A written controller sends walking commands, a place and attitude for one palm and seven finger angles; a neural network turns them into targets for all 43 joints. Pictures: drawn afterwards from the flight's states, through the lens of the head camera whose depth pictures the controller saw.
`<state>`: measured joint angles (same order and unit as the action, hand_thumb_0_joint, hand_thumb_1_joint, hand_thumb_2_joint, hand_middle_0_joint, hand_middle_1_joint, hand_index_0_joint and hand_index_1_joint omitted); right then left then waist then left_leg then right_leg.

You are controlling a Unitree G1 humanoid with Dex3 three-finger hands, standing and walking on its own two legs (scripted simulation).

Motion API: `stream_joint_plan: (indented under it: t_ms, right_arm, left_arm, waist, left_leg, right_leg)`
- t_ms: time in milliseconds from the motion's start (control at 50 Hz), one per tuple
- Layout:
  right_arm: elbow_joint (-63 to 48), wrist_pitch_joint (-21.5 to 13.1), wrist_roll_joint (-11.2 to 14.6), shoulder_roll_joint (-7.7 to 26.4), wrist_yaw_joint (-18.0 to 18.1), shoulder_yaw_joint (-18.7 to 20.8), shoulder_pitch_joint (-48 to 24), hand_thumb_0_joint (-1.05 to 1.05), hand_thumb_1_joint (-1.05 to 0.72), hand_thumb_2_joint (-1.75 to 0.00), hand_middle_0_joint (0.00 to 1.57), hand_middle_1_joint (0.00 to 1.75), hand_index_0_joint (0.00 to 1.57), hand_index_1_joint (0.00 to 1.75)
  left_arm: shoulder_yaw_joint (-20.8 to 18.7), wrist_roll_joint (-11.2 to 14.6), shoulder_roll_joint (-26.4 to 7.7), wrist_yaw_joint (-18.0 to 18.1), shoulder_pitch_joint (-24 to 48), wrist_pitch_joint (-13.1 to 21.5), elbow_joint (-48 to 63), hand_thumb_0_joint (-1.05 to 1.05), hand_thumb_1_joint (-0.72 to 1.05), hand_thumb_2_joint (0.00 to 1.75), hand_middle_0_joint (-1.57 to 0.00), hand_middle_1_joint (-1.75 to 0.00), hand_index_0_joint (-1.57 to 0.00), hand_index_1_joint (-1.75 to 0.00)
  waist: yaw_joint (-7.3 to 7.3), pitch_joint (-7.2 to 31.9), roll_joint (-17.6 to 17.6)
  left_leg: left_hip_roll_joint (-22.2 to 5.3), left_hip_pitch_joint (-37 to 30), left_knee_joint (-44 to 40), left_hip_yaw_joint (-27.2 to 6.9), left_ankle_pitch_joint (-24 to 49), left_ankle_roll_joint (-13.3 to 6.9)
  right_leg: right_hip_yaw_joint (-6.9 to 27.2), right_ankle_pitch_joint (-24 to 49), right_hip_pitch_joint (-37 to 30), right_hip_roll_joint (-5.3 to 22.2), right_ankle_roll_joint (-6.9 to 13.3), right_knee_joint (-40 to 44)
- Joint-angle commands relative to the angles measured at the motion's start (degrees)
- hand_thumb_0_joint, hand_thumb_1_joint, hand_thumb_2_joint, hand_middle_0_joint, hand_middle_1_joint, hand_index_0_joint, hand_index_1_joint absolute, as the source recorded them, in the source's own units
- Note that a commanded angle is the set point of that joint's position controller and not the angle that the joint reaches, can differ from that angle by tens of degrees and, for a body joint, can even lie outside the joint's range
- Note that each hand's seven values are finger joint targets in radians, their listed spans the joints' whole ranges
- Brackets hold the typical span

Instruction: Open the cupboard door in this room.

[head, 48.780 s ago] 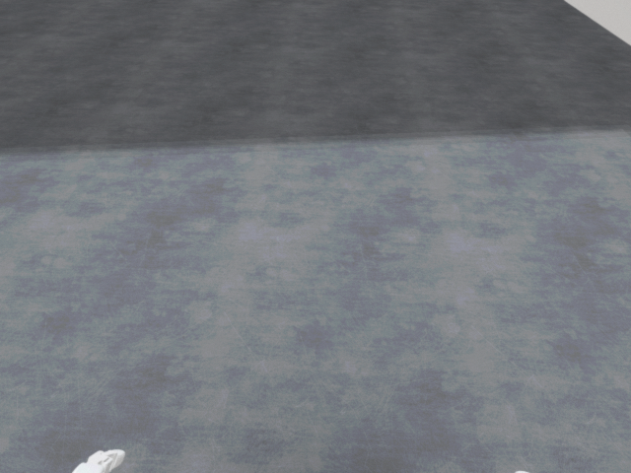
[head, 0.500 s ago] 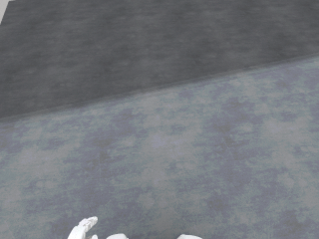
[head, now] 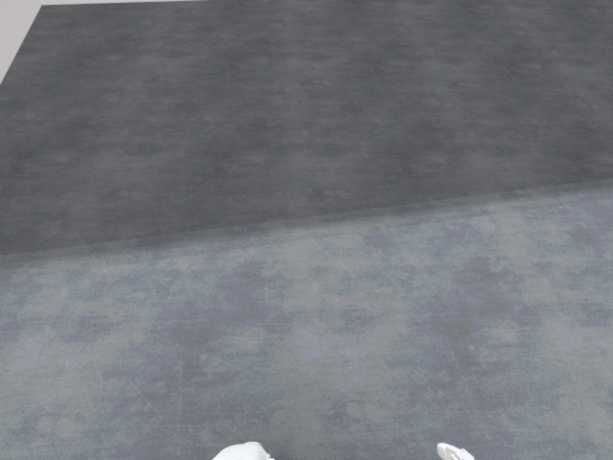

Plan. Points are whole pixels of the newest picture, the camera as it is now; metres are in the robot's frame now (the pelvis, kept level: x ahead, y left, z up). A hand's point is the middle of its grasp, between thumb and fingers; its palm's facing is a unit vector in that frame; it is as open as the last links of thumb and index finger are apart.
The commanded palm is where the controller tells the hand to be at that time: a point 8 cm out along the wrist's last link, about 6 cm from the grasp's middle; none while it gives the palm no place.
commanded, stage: turn to face it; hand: left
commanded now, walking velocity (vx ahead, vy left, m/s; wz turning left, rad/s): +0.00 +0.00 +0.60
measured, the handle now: out of the picture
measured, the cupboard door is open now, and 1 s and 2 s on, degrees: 41 41 41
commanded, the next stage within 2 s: none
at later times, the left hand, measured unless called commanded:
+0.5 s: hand (212, 417) +0.19 +0.15 -0.12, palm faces +0.26 -0.93 -0.27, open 7.3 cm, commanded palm none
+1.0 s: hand out of the picture +0.07 +0.17 -0.15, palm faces +0.60 -0.75 -0.27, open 7.4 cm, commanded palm none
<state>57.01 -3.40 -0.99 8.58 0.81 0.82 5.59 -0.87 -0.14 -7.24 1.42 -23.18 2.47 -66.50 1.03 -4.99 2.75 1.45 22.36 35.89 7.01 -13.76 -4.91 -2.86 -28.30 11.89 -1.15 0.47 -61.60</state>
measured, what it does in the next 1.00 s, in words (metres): walks ahead, turning left: right foot, then left foot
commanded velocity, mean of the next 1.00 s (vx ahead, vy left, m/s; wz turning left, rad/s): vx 0.00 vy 0.00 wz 0.60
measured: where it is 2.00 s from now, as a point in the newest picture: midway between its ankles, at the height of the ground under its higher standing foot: (319, 449)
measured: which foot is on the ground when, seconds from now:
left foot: down 0.00-0.34, up 0.36-0.78, down 0.80-1.00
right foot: up 0.00-0.32, down 0.34-0.80, up 0.82-1.00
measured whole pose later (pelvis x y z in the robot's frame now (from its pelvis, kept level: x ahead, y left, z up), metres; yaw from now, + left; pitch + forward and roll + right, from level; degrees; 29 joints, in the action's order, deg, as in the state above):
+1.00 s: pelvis +0.15 -0.04 +0.01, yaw +36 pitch +1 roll +0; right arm 50.7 1.6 -1.0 13.0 -0.4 2.0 6.1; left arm -4.0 -1.3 -15.4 0.4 -12.0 -2.8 -52.3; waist 1.8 -5.8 2.0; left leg 1.1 16.4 30.8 1.2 -15.9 -1.7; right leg -0.8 -24.2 29.6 6.0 -5.4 -63.7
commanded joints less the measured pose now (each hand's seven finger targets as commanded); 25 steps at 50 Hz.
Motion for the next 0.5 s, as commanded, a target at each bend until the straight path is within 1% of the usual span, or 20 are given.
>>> stream_joint_plan:
  t_ms: [0, 20, 40, 60, 80, 140, 180, 220, 260, 280, 300, 320, 340, 360, 380, 400, 420, 440, 460, 480]
  right_arm:
    - [-0.1, 0.7, 0.0, 8.8, 1.6, 2.2, 10.0, 0.0, -0.9, -0.9, 0.2, 0.3, 0.2, 0.3]
    - [-0.8, 0.7, 0.0, 9.1, 1.5, 2.1, 8.7, 0.0, -0.9, -0.9, 0.2, 0.3, 0.2, 0.3]
    - [-1.2, 1.0, 0.0, 9.6, 1.2, 2.3, 7.7, 0.0, -0.9, -0.9, 0.2, 0.3, 0.2, 0.3]
    - [-1.7, 1.2, -0.2, 9.5, 1.0, 2.9, 7.8, 0.0, -0.9, -0.9, 0.2, 0.3, 0.2, 0.3]
    - [-2.0, 1.5, -0.2, 10.3, 0.8, 3.1, 7.7, 0.0, -0.9, -0.9, 0.2, 0.3, 0.2, 0.3]
    - [-2.7, 2.3, -0.5, 11.3, 0.4, 3.6, 7.9, 0.0, -0.9, -0.9, 0.2, 0.3, 0.2, 0.3]
    - [-2.9, 2.8, -0.6, 12.0, 0.2, 4.0, 9.0, 0.0, -0.9, -0.9, 0.2, 0.3, 0.2, 0.3]
    - [-3.4, 3.3, -0.6, 12.7, 0.2, 4.5, 9.2, 0.0, -0.9, -0.9, 0.2, 0.3, 0.2, 0.3]
    - [-4.3, 3.8, -0.5, 13.5, 0.3, 5.0, 8.0, 0.0, -0.9, -0.9, 0.2, 0.3, 0.2, 0.3]
    - [-4.9, 3.9, -0.2, 13.3, 0.2, 5.1, 7.0, 0.0, -0.9, -0.9, 0.2, 0.3, 0.2, 0.3]
    - [-5.5, 3.8, 0.2, 11.8, -0.3, 5.0, 6.6, 0.0, -0.9, -0.9, 0.2, 0.3, 0.2, 0.3]
    - [-6.4, 3.5, 0.7, 7.6, -0.7, 4.5, 8.5, 0.0, -0.9, -0.9, 0.2, 0.3, 0.2, 0.3]
    - [-6.9, 3.9, 0.2, 9.5, -0.7, 4.8, 8.5, 0.0, -0.9, -0.9, 0.2, 0.3, 0.2, 0.3]
    - [-6.3, 4.7, 0.1, 9.8, -0.6, 5.0, 7.5, 0.0, -0.9, -0.9, 0.2, 0.3, 0.2, 0.3]
    - [-5.6, 5.4, 0.1, 9.1, -0.9, 5.0, 6.8, 0.0, -0.9, -0.9, 0.2, 0.3, 0.2, 0.3]
    - [-5.4, 5.8, 0.1, 8.2, -1.4, 4.7, 6.8, 0.0, -0.9, -0.9, 0.2, 0.3, 0.2, 0.3]
    - [-5.2, 6.1, 0.1, 7.4, -1.8, 4.3, 6.7, 0.0, -0.9, -0.9, 0.2, 0.3, 0.2, 0.3]
    - [-5.2, 6.2, 0.0, 7.1, -2.0, 4.1, 6.3, 0.0, -0.9, -0.9, 0.2, 0.3, 0.2, 0.3]
    - [-5.3, 6.4, 0.1, 7.4, -2.1, 4.0, 5.4, 0.0, -0.9, -0.9, 0.2, 0.3, 0.2, 0.3]
    - [-5.7, 6.4, 0.1, 7.6, -2.1, 3.9, 4.5, 0.0, -0.9, -0.9, 0.2, 0.3, 0.2, 0.3]
  left_arm:
    - [-2.5, -0.8, -4.2, 0.1, 2.6, -0.5, 8.0, 0.0, 0.9, 0.9, -0.2, -0.3, -0.2, -0.3]
    - [-2.5, -1.0, -3.6, 0.0, 1.4, -1.2, 8.2, 0.0, 0.9, 0.9, -0.2, -0.3, -0.2, -0.3]
    - [-2.7, -1.0, -3.4, -0.1, 1.2, -1.9, 8.7, 0.0, 0.9, 0.9, -0.2, -0.3, -0.2, -0.3]
    - [-3.0, -1.1, -3.2, -0.1, 1.6, -2.5, 9.2, 0.0, 0.9, 0.9, -0.2, -0.3, -0.2, -0.3]
    - [-3.2, -1.2, -3.5, -0.2, 2.4, -2.8, 9.9, 0.0, 0.9, 0.9, -0.2, -0.3, -0.2, -0.3]
    - [-3.7, -1.1, -5.1, -0.4, 7.4, -3.2, 12.5, 0.0, 0.9, 0.9, -0.2, -0.3, -0.2, -0.3]
    - [-3.6, -1.1, -5.9, -0.5, 10.7, -3.0, 14.3, 0.0, 0.9, 0.9, -0.2, -0.3, -0.2, -0.3]
    - [-3.5, -0.9, -6.7, -0.5, 12.1, -2.7, 15.7, 0.0, 0.9, 0.9, -0.2, -0.3, -0.2, -0.3]
    - [-3.7, -0.5, -7.7, -0.3, 11.0, -2.2, 16.3, 0.0, 0.9, 0.9, -0.2, -0.3, -0.2, -0.3]
    - [-4.0, -0.5, -8.8, -0.2, 9.2, -1.8, 16.2, 0.0, 0.9, 0.9, -0.2, -0.3, -0.2, -0.3]
    - [-4.5, -0.8, -11.8, 0.1, 6.3, -1.0, 15.9, 0.0, 0.9, 0.9, -0.2, -0.3, -0.2, -0.3]
    - [-5.6, -1.7, -17.6, 0.8, 4.4, -0.5, 15.6, 0.0, 0.9, 0.9, -0.2, -0.3, -0.2, -0.3]
    - [-5.1, -1.3, -19.4, 0.7, 3.8, -0.9, 16.1, 0.0, 0.9, 0.9, -0.2, -0.3, -0.2, -0.3]
    - [-4.8, -1.2, -16.5, 1.1, 6.4, -0.8, 16.8, 0.0, 0.9, 0.9, -0.2, -0.3, -0.2, -0.3]
    - [-4.0, -1.1, -14.8, 1.1, 9.4, -1.1, 17.2, 0.0, 0.9, 0.9, -0.2, -0.3, -0.2, -0.3]
    - [-3.8, -1.0, -13.0, 1.2, 11.6, -1.4, 17.9, 0.0, 0.9, 0.9, -0.2, -0.3, -0.2, -0.3]
    - [-3.4, -1.0, -12.2, 1.1, 12.5, -1.1, 18.3, 0.0, 0.9, 0.9, -0.2, -0.3, -0.2, -0.3]
    - [-3.4, -1.0, -11.9, 1.0, 11.7, -0.8, 18.3, 0.0, 0.9, 0.9, -0.2, -0.3, -0.2, -0.3]
    - [-3.4, -1.0, -12.4, 1.0, 10.6, -0.7, 18.0, 0.0, 0.9, 0.9, -0.2, -0.3, -0.2, -0.3]
    - [-3.6, -1.0, -12.7, 1.0, 9.5, -0.7, 17.8, 0.0, 0.9, 0.9, -0.2, -0.3, -0.2, -0.3]
  waist:
    - [-0.92, 6.4, -6.0]
    - [0.17, 7.4, -6.0]
    - [0.66, 7.7, -5.9]
    - [0.72, 7.8, -5.8]
    - [0.71, 7.6, -7.1]
    - [0.0, 6.3, -9.9]
    - [-1.02, 6.3, -11.2]
    - [-1.15, 6.7, -11.2]
    - [-0.1, 7.3, -11.4]
    - [1.15, 7.8, -10.5]
    - [2.54, 8.7, -5.0]
    - [2.73, 12.0, 12.5]
    - [3.07, 12.1, 12.8]
    - [2.07, 11.2, 13.0]
    - [0.25, 7.8, 9.1]
    - [-0.97, 6.9, 5.8]
    - [-1.85, 6.3, 6.0]
    - [-1.68, 6.7, 6.2]
    - [-1.29, 6.8, 7.7]
    - [-0.8, 7.4, 7.3]
  left_leg:
    - [-18.3, -10.4, -15.2, -19.0, 39.1, -8.0]
    - [-16.8, -8.4, -15.4, -17.0, 38.1, -7.2]
    - [-15.6, -6.2, -15.7, -15.5, 34.7, -6.5]
    - [-14.5, -4.8, -16.3, -15.5, 31.0, -6.1]
    - [-13.8, -3.8, -16.9, -15.8, 27.0, -5.7]
    - [-13.0, -2.3, -17.6, -17.9, 19.3, -5.2]
    - [-12.4, -4.6, -16.1, -19.4, 20.2, -4.9]
    - [-12.5, -4.9, -13.9, -21.5, 23.1, -4.7]
    - [-12.0, -4.1, -11.2, -23.2, 24.0, -3.8]
    - [-10.6, -1.3, -8.7, -23.1, 20.4, -2.0]
    - [-7.2, 4.7, -3.7, -19.9, 11.2, 1.3]
    - [1.5, 14.1, 11.2, -9.2, -11.6, 6.1]
    - [1.1, 12.7, 25.5, -7.9, -24.9, 6.9]
    - [-1.4, 12.9, 33.3, -10.2, -22.4, 7.0]
    - [-2.7, 13.4, 37.5, -9.7, -17.5, 7.6]
    - [-3.6, 12.9, 37.6, -9.3, -13.8, 7.8]
    - [-3.8, 12.5, 36.4, -8.3, -11.5, 8.3]
    - [-3.7, 12.3, 34.5, -7.3, -10.4, 8.6]
    - [-3.8, 11.9, 32.4, -6.4, -10.3, 8.9]
    - [-3.8, 11.8, 29.8, -5.7, -10.6, 9.1]
  right_leg:
    - [4.7, 3.5, 15.6, 5.9, -3.1, -10.0]
    - [4.0, 4.1, 14.2, 5.6, -3.6, -6.4]
    - [3.5, 5.1, 12.6, 5.4, -3.8, -3.3]
    - [2.8, 6.4, 12.4, 5.1, -4.1, -1.1]
    - [2.3, 7.4, 12.4, 4.8, -4.4, 0.8]
    - [1.7, 9.2, 12.3, 4.2, -4.5, 7.8]
    - [0.7, 8.9, 12.4, 2.9, -4.5, 12.5]
    - [0.4, 8.8, 9.8, 1.7, -4.3, 17.1]
    - [0.2, 10.1, 4.3, 0.8, -3.8, 24.6]
    - [0.7, 15.0, -1.7, 1.6, -3.6, 31.9]
    - [5.3, 21.8, -10.6, 6.9, -2.5, 38.9]
    - [20.4, 33.9, -19.2, 24.0, 3.2, 42.1]
    - [22.9, 40.6, -13.1, 32.1, 9.4, 41.4]
    - [22.5, 40.3, -9.3, 29.4, 10.3, 41.4]
    - [16.2, 39.0, -6.6, 25.6, 9.0, 41.0]
    - [10.1, 40.3, -4.9, 22.7, 7.3, 40.3]
    - [5.2, 43.6, -4.9, 21.0, 5.9, 40.0]
    - [2.5, 47.7, -6.2, 20.1, 4.9, 39.6]
    - [0.9, 50.3, -7.6, 20.1, 4.7, 39.2]
    - [-0.1, 52.3, -9.6, 20.3, 4.8, 38.7]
